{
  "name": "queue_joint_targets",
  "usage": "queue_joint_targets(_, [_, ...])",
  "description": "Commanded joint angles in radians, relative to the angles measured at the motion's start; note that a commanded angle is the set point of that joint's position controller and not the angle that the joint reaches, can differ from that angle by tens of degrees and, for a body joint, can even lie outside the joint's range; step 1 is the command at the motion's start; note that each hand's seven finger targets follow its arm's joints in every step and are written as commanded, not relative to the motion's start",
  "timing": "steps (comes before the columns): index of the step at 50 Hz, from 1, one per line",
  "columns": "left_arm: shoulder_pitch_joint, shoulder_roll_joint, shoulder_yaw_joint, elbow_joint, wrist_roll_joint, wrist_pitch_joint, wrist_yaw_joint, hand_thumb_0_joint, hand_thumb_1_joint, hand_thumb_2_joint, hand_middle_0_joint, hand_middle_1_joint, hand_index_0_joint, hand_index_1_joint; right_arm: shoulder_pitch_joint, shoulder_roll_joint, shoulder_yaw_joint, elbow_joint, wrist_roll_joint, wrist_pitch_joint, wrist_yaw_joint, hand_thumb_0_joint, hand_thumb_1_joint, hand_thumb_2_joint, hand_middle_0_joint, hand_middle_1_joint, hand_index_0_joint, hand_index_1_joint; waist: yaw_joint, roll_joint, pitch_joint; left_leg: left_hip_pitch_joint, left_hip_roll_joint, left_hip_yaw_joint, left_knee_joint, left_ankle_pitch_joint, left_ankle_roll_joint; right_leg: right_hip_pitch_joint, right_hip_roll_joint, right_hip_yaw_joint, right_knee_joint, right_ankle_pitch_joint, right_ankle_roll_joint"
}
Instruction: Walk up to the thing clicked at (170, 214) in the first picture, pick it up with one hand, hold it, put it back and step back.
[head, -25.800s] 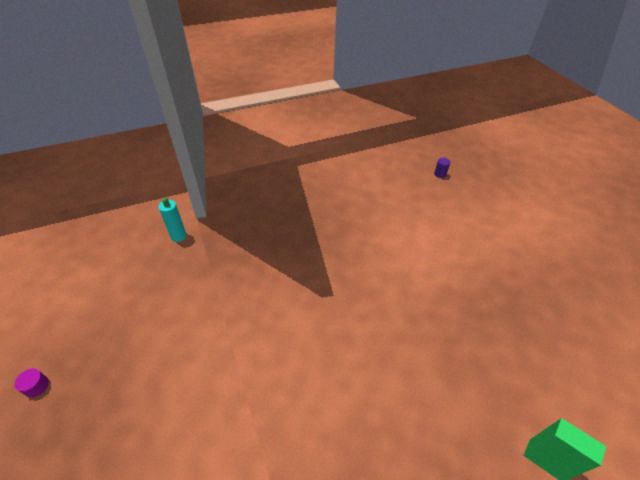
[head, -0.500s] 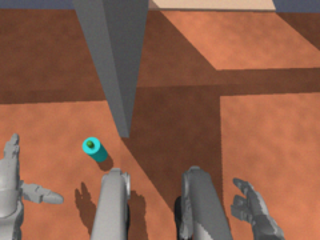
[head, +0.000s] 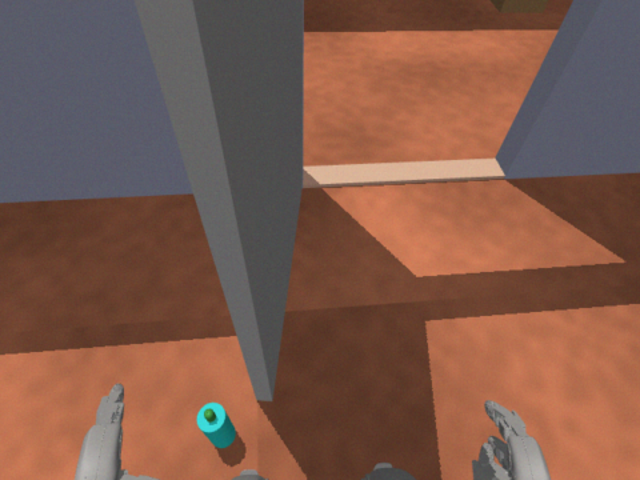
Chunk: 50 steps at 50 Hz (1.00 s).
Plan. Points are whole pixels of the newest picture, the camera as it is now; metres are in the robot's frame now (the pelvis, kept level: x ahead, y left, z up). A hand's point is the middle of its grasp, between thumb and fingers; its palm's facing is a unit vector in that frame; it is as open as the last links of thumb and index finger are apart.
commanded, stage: home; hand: left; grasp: from the side
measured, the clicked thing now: (216, 424) +0.35 +0.23 -0.59
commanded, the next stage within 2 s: stand in 1.84 s
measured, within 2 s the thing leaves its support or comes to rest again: neither
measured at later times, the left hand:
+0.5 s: hand (154, 472) +0.17 +0.18 -0.03, palm faces +0.11 -0.95 -0.28, open 17.7 cm
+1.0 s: hand (160, 475) +0.17 +0.18 -0.03, palm faces +0.10 -0.95 -0.28, open 17.7 cm
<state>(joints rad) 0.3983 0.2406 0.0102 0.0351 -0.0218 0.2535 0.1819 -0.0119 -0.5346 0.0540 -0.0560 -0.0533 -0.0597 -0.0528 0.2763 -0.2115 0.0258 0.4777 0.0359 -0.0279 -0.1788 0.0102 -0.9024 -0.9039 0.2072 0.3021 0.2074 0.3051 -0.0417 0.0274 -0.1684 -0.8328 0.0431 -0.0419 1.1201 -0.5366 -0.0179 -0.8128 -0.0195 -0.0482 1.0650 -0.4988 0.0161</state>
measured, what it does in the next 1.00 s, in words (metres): stands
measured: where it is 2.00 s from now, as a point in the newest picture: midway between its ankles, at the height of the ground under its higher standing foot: outside the picture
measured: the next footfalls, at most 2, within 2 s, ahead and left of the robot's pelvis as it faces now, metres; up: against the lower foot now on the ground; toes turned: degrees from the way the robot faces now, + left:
none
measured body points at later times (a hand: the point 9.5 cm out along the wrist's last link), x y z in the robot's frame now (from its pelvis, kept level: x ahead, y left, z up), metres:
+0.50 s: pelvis +0.00 +0.00 +0.02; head +0.03 +0.01 +0.47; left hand +0.16 +0.23 -0.01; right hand +0.17 -0.24 -0.04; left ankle +0.01 +0.13 -0.66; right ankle +0.01 -0.13 -0.66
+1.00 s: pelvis +0.00 +0.00 +0.03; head +0.03 +0.00 +0.48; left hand +0.16 +0.23 -0.01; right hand +0.16 -0.25 -0.04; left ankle +0.01 +0.13 -0.66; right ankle +0.01 -0.13 -0.66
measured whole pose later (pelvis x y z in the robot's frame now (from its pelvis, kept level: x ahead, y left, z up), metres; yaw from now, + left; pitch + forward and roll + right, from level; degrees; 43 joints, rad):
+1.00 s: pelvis +0.00 +0.00 +0.03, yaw +0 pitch +8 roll -2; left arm 0.46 0.20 -0.01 0.00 -0.01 0.26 0.14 -0.01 -0.58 0.03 -0.05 -0.05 -0.05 -0.05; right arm 0.27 -0.21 0.02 0.50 0.01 -0.12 -0.17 0.01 -0.90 -0.90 0.21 0.30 0.21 0.30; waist -0.02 0.03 -0.10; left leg -0.62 0.04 -0.03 0.96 -0.47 -0.02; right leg -0.61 -0.02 -0.04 0.91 -0.44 0.01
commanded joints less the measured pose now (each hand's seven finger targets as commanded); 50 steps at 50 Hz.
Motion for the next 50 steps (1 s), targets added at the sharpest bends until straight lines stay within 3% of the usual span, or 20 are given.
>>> queue_joint_targets(1, [0.067, 0.090, 0.033, -0.238, 0.010, -0.018, 0.016, 0.000, -0.579, 0.038, -0.046, -0.048, -0.046, -0.049, -0.043, -0.110, -0.046, -0.156, -0.007, -0.071, -0.021, 0.000, -0.896, -0.902, 0.201, 0.301, 0.201, 0.301, 0.016, 0.022, -0.106, 0.194, -0.030, 0.027, -0.225, 0.278, 0.019, 0.202, 0.037, -0.029, -0.204, 0.247, -0.025])
queue_joint_targets(2, [0.085, 0.067, 0.013, -0.225, 0.011, -0.015, 0.010, 0.000, -0.599, 0.027, -0.044, -0.045, -0.043, -0.045, -0.040, -0.108, -0.045, -0.154, -0.008, -0.074, -0.020, 0.000, -0.896, -0.902, 0.201, 0.301, 0.201, 0.301, 0.010, 0.013, -0.068, 0.199, -0.028, 0.026, -0.236, 0.279, 0.020, 0.199, 0.040, -0.032, -0.216, 0.245, -0.025])
queue_joint_targets(3, [0.088, 0.088, 0.038, -0.255, 0.012, -0.015, 0.011, 0.000, -0.587, 0.034, -0.046, -0.046, -0.045, -0.047, -0.048, -0.112, -0.050, -0.168, -0.011, -0.080, -0.022, 0.000, -0.896, -0.902, 0.201, 0.301, 0.201, 0.301, 0.015, -0.004, -0.089, 0.210, -0.028, 0.026, -0.239, 0.301, 0.021, 0.226, 0.040, -0.034, -0.223, 0.264, -0.023])
queue_joint_targets(8, [0.082, 0.066, 0.019, -0.265, 0.017, -0.022, -0.007, 0.000, -0.585, 0.035, -0.046, -0.048, -0.045, -0.048, -0.046, -0.116, -0.054, -0.162, -0.018, -0.098, -0.013, 0.000, -0.897, -0.901, 0.201, 0.301, 0.201, 0.301, 0.007, 0.002, -0.026, 0.239, -0.022, 0.022, -0.282, 0.303, 0.014, 0.233, 0.045, -0.037, -0.244, 0.255, -0.024])
queue_joint_targets(10, [0.069, 0.071, 0.036, -0.253, 0.018, -0.026, -0.012, 0.000, -0.583, 0.036, -0.046, -0.049, -0.045, -0.049, -0.048, -0.116, -0.055, -0.162, -0.020, -0.107, -0.011, 0.000, -0.897, -0.901, 0.201, 0.301, 0.201, 0.301, 0.006, -0.014, -0.010, 0.226, -0.028, 0.026, -0.282, 0.278, 0.019, 0.241, 0.040, -0.031, -0.261, 0.239, -0.020])
queue_joint_targets(17, [0.029, 0.062, 0.025, -0.281, 0.022, -0.035, -0.021, 0.000, -0.600, 0.027, -0.044, -0.047, -0.044, -0.047, -0.060, -0.113, -0.053, -0.157, -0.026, -0.132, -0.007, 0.000, -0.898, -0.901, 0.200, 0.301, 0.200, 0.301, 0.012, 0.037, -0.059, 0.276, -0.029, 0.027, -0.304, 0.280, 0.013, 0.273, 0.039, -0.025, -0.264, 0.239, -0.024])
queue_joint_targets(31, [0.042, 0.065, 0.037, -0.235, 0.021, -0.037, -0.027, 0.000, -0.605, 0.024, -0.043, -0.047, -0.043, -0.047, -0.070, -0.118, -0.054, -0.141, -0.025, -0.141, -0.004, 0.000, -0.899, -0.901, 0.200, 0.301, 0.200, 0.301, 0.022, 0.011, -0.018, 0.264, -0.031, 0.030, -0.321, 0.244, 0.015, 0.271, 0.040, -0.026, -0.294, 0.206, -0.022])
queue_joint_targets(34, [0.058, 0.062, 0.038, -0.233, 0.023, -0.039, -0.027, 0.000, -0.598, 0.028, -0.044, -0.048, -0.044, -0.048, -0.066, -0.112, -0.054, -0.144, -0.028, -0.144, -0.007, 0.000, -0.899, -0.901, 0.200, 0.301, 0.200, 0.301, 0.018, -0.007, -0.051, 0.276, -0.035, 0.041, -0.302, 0.273, 0.020, 0.294, 0.034, -0.016, -0.302, 0.246, -0.016])
queue_joint_targets(35, [0.050, 0.052, 0.030, -0.210, 0.023, -0.040, -0.031, 0.000, -0.593, 0.031, -0.045, -0.049, -0.045, -0.049, -0.066, -0.105, -0.047, -0.133, -0.026, -0.144, -0.004, 0.000, -0.899, -0.901, 0.200, 0.301, 0.200, 0.301, 0.018, -0.013, -0.019, 0.266, -0.036, 0.040, -0.308, 0.255, 0.020, 0.282, 0.033, -0.017, -0.302, 0.227, -0.016])
queue_joint_targets(44, [0.039, 0.066, 0.041, -0.225, 0.022, -0.044, -0.029, 0.000, -0.586, 0.035, -0.045, -0.051, -0.045, -0.050, -0.076, -0.113, -0.054, -0.136, -0.026, -0.150, -0.005, 0.000, -0.899, -0.901, 0.200, 0.300, 0.200, 0.300, 0.023, 0.000, -0.023, 0.264, -0.037, 0.042, -0.317, 0.220, 0.020, 0.282, 0.032, -0.016, -0.315, 0.193, -0.018])
queue_joint_targets(48, [0.031, 0.055, 0.025, -0.223, 0.022, -0.044, -0.034, 0.000, -0.598, 0.029, -0.044, -0.049, -0.044, -0.049, -0.074, -0.113, -0.052, -0.130, -0.026, -0.154, -0.005, 0.000, -0.899, -0.901, 0.200, 0.300, 0.200, 0.300, 0.014, 0.004, -0.008, 0.272, -0.033, 0.037, -0.330, 0.198, 0.019, 0.263, 0.037, -0.020, -0.311, 0.169, -0.019])
queue_joint_targets(50, [0.035, 0.067, 0.041, -0.230, 0.022, -0.045, -0.031, 0.000, -0.591, 0.033, -0.045, -0.050, -0.045, -0.050, -0.076, -0.114, -0.052, -0.132, -0.024, -0.155, -0.004, 0.000, -0.899, -0.901, 0.200, 0.300, 0.200, 0.300, 0.025, -0.001, -0.005, 0.261, -0.034, 0.038, -0.331, 0.183, 0.020, 0.270, 0.034, -0.018, -0.318, 0.154, -0.020])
